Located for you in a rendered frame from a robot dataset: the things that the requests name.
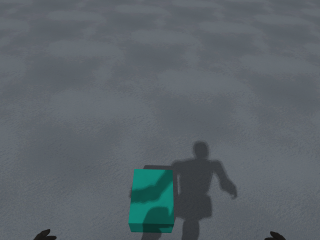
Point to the robot left hand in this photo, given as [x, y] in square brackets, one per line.
[43, 235]

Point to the carton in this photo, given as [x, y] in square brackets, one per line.
[152, 201]

